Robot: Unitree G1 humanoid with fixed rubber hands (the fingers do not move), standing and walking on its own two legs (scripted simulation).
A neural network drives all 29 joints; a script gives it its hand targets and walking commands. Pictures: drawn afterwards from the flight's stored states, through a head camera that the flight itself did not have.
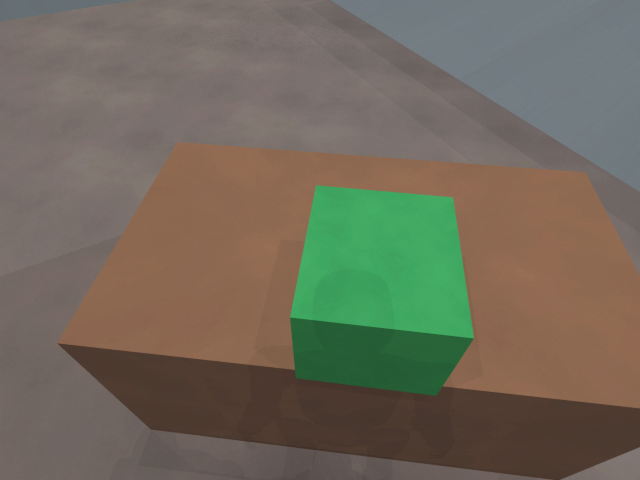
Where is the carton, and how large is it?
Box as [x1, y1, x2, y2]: [290, 185, 473, 395]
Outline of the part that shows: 316,185 290,315 296,377 436,395 473,338 452,197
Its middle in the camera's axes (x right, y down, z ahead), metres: +0.10 +0.08 +0.70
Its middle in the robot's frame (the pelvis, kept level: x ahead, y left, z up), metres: +0.46 -0.07 -0.11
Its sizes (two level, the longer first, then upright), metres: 0.278 0.247 0.212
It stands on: a pedestal, 0.56 m high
